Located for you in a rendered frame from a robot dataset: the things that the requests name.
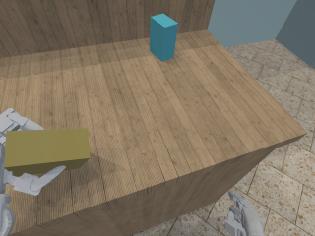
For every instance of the right robot hand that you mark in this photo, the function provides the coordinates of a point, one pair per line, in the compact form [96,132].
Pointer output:
[246,222]

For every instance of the left robot hand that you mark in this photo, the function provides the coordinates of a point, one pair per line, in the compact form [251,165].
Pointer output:
[10,120]

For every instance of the table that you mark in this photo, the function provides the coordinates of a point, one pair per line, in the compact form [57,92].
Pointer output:
[165,138]

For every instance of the sponge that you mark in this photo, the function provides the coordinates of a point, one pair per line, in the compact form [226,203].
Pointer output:
[39,151]

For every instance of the left robot forearm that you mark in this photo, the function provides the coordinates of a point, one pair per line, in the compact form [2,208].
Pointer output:
[7,218]

